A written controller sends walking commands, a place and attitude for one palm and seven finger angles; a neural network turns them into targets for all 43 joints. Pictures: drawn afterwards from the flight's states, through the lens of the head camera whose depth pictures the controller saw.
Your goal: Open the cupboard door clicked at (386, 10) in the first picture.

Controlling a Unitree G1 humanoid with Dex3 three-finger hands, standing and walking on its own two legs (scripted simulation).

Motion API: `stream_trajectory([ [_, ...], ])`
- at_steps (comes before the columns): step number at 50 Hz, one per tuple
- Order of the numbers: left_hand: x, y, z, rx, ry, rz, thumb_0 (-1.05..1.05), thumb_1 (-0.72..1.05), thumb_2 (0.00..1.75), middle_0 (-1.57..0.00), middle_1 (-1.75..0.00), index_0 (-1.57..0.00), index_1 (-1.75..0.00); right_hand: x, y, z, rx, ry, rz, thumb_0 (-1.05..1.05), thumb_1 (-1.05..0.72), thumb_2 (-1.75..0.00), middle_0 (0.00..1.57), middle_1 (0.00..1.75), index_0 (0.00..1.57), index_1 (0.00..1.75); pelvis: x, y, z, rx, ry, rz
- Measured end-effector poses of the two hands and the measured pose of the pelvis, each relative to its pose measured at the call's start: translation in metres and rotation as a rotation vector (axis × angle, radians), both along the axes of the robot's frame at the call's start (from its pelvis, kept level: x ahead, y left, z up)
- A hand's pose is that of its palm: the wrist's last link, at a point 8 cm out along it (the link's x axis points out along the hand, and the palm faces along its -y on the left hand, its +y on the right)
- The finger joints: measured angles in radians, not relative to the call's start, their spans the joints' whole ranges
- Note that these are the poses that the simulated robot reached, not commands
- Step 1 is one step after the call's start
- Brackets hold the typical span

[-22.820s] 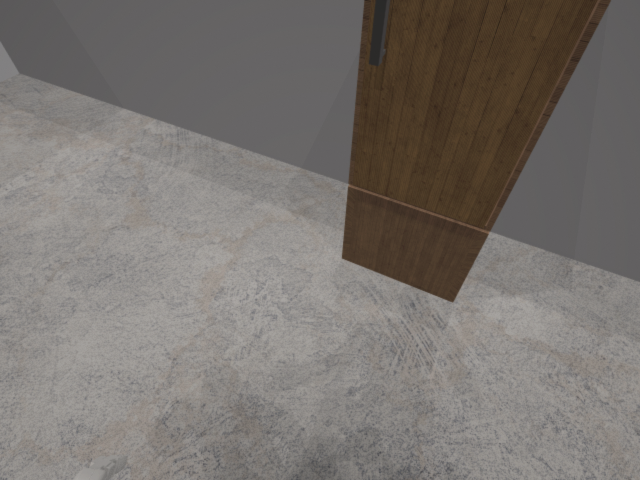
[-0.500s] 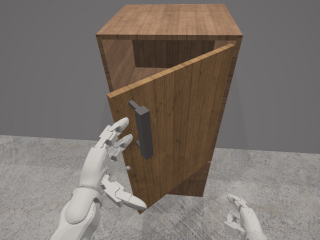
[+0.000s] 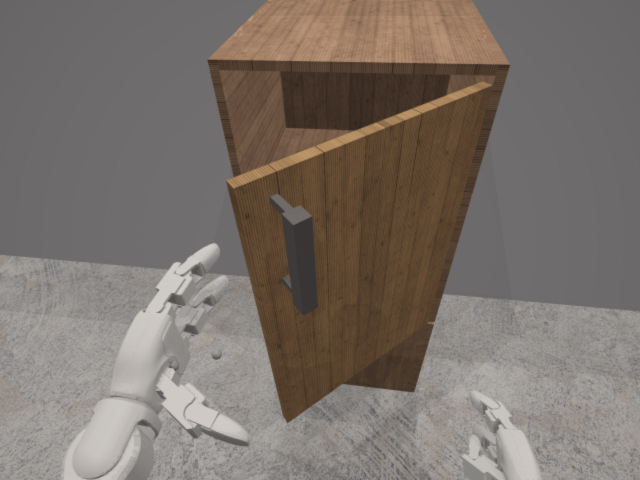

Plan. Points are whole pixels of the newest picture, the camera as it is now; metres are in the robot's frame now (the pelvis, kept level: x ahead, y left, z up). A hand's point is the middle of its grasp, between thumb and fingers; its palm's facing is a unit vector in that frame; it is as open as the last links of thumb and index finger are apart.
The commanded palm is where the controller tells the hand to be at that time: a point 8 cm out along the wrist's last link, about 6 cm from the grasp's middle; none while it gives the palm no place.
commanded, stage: draw the hand back to the body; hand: left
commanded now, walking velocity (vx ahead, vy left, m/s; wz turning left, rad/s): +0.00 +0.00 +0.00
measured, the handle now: (292, 255) +0.33 +0.07 +0.15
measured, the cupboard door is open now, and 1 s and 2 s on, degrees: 43 43 43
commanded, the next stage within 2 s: step back with the hand held close in 1.54 s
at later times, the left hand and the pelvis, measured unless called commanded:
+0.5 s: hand (156, 358) +0.19 +0.18 +0.15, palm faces +0.02 -0.99 -0.13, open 16.1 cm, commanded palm +0.15 +0.23 +0.16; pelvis +0.00 +0.01 +0.00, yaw +0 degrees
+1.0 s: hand (95, 335) +0.21 +0.24 +0.16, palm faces +0.37 -0.84 -0.40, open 11.0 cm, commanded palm +0.15 +0.30 +0.17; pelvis +0.01 +0.01 +0.01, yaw -1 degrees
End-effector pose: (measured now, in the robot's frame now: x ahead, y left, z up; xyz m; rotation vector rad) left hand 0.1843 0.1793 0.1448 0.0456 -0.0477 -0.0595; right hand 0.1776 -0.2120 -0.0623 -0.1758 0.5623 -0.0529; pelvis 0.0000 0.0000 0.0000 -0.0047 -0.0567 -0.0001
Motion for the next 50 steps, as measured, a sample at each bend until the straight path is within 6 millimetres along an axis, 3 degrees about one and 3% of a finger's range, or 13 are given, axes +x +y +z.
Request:
stream_trajectory([
  [8, 0.002, 0.010, 0.005, 0.024, -0.004, 0.006, -0.01, -0.50, 0.30, -0.15, -0.30, -0.15, -0.30, 0.000, 0.009, 0.004, 0.018, -0.020, 0.002, 0.02, -0.90, -0.90, 0.20, 0.30, 0.20, 0.30, -0.001, 0.004, 0.001, 0.003, -0.002, -0.009],
  [25, -0.017, 0.051, 0.012, 0.083, -0.004, 0.080, -0.01, -0.45, 0.32, -0.15, -0.30, -0.15, -0.30, 0.006, 0.013, 0.010, -0.010, -0.047, 0.027, 0.02, -0.90, -0.90, 0.20, 0.30, 0.21, 0.30, -0.004, 0.009, 0.003, -0.005, -0.013, 0.005],
  [34, -0.027, 0.071, 0.018, 0.275, -0.078, 0.323, -0.01, -0.22, 0.41, -0.17, -0.30, -0.16, -0.30, -0.005, 0.013, 0.002, -0.034, 0.031, 0.022, 0.01, -0.90, -0.90, 0.20, 0.30, 0.21, 0.30, -0.005, 0.009, 0.008, -0.002, -0.020, -0.005],
  [42, -0.024, 0.089, 0.022, 0.345, -0.084, 0.394, -0.01, 0.04, 0.53, -0.18, -0.30, -0.17, -0.30, -0.013, 0.011, -0.013, -0.030, 0.124, -0.006, 0.02, -0.90, -0.90, 0.20, 0.30, 0.21, 0.30, 0.000, 0.011, 0.010, 0.000, -0.023, -0.010],
  [50, -0.019, 0.104, 0.030, 0.389, -0.101, 0.434, 0.00, 0.32, 0.65, -0.19, -0.30, -0.19, -0.30, -0.006, 0.007, -0.014, -0.025, 0.137, -0.035, 0.02, -0.90, -0.90, 0.20, 0.30, 0.21, 0.30, 0.008, 0.013, 0.011, 0.001, -0.023, -0.018],
])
